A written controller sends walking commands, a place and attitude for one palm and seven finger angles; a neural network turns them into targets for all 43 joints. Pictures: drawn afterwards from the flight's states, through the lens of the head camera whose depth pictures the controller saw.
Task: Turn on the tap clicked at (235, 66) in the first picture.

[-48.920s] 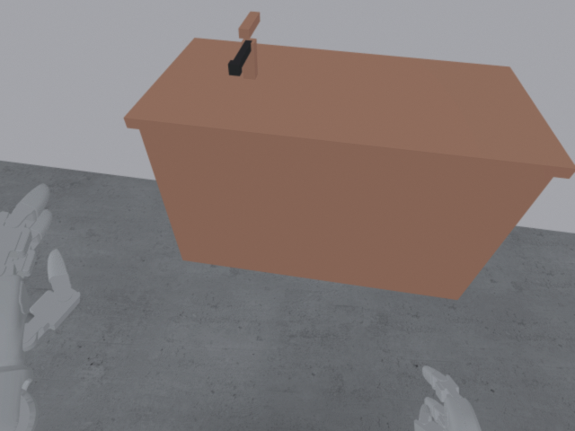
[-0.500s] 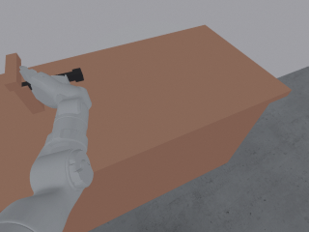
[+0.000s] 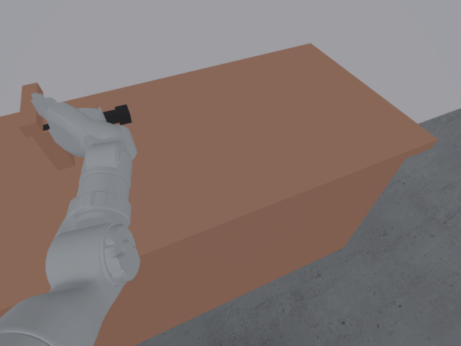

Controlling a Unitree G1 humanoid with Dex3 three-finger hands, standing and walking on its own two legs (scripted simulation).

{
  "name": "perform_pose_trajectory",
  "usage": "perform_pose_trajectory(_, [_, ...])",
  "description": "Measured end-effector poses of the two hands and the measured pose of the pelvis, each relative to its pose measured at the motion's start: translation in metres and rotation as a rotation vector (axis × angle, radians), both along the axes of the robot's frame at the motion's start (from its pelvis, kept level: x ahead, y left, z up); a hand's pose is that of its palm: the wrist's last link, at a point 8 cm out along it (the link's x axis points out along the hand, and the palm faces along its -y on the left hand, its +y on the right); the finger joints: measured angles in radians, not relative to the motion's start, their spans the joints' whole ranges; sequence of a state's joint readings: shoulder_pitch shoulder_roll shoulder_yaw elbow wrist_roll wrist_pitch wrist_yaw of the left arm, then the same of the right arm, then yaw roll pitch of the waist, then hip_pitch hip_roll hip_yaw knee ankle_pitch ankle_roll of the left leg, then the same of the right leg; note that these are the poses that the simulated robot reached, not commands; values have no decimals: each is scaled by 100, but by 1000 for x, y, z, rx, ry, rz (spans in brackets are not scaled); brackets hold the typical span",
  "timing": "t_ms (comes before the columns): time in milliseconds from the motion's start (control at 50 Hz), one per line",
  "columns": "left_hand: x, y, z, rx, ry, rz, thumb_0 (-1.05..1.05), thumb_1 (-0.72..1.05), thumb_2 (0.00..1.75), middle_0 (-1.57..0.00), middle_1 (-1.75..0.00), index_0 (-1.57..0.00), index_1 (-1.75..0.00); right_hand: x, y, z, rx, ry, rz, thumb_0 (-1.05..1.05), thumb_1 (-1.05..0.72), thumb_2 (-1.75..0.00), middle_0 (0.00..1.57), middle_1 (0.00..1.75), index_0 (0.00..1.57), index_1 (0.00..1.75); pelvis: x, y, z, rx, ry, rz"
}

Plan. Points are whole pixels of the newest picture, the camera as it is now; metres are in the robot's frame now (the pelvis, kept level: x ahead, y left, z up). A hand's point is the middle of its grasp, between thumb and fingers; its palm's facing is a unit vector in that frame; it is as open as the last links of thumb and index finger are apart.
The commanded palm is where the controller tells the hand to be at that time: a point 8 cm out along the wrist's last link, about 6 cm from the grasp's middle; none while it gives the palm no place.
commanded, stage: lift the hand up off the lever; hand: left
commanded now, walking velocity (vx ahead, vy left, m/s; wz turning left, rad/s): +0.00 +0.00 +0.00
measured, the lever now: (123, 114) +0.56 +0.22 +0.10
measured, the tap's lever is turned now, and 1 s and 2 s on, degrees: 86 86 86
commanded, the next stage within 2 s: draw the hand back beside the body in 0.28 s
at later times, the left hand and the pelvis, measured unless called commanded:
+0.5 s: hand (120, 109) +0.48 +0.18 +0.17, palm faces +0.64 -0.76 -0.12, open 7.9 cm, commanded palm +0.40 +0.23 +0.17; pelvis +0.00 +0.00 +0.00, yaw -2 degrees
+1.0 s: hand (74, 183) +0.32 +0.21 +0.17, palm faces +0.23 -0.95 -0.21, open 7.7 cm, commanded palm +0.28 +0.26 +0.18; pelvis -0.01 +0.02 +0.02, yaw -2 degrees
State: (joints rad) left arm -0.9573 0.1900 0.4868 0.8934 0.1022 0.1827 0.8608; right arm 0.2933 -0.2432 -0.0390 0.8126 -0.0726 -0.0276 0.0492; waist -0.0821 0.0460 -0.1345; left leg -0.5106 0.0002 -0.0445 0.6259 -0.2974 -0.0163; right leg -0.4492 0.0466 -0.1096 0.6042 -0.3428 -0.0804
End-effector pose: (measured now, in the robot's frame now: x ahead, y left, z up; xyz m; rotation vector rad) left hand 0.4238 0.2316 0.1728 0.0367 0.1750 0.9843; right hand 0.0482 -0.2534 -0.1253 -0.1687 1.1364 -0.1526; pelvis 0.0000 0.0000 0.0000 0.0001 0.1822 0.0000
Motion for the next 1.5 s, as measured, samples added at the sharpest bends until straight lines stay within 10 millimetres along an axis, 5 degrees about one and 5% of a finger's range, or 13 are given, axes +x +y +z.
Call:
perform_pose_trajectory(400, [4, -15, 0, -1, 32, -3, 2, 89, 90, -15, -15, -15, -15, -9, -1, -3, 11, 12, -10, 1, -90, -90, 20, 30, 20, 30, -2, -4, 0, 4, 5, -4])
perform_pose_trajectory(520, [6, -25, 7, 75, -74, -348, 2, 90, 90, -15, -15, -15, -15, -10, -6, 5, -17, -14, -101, 1, -90, -90, 20, 30, 20, 30, 2, -4, 5, 11, -33, -48])
perform_pose_trajectory(600, [-17, -20, -2, 23, -117, -489, 2, 89, 90, -16, -16, -16, -16, -1, -10, 15, -35, -64, -146, 1, -90, -90, 20, 30, 20, 30, 5, -3, 11, 9, -86, -74])
perform_pose_trajectory(680, [-49, 6, -18, 83, -64, -591, 1, 89, 90, -17, -17, -16, -17, 17, -12, 26, -33, -147, -154, 1, -90, -90, 20, 30, 20, 30, 5, -2, 15, 8, -149, -80])
perform_pose_trajectory(800, [-100, 35, 1, 233, -125, -661, 2, 89, 90, -17, -19, -16, -19, 58, -5, 42, -47, -265, -54, 1, -90, -90, 20, 30, 20, 30, 0, 6, 19, 3, -206, -57])
perform_pose_trajectory(1020, [-138, 26, 3, 257, -197, -785, 2, 89, 90, -18, -22, -17, -22, 125, 42, 75, 5, -468, 72, 1, -90, -90, 20, 30, 20, 30, -11, 19, 22, 1, -251, -43])
perform_pose_trajectory(1200, [-175, 47, 6, 298, -198, -756, 2, 89, 90, -19, -24, -19, -25, 119, 64, 73, 36, -456, 98, 1, -90, -90, 20, 30, 20, 30, -9, 25, 23, -5, -268, -49])
perform_pose_trajectory(1500, [-237, 63, 11, 387, -152, -710, 2, 89, 90, -20, -29, -20, -29, 100, 51, 62, -2, -403, 85, 2, -90, -90, 20, 30, 20, 30, -8, 28, 23, -9, -273, -42])
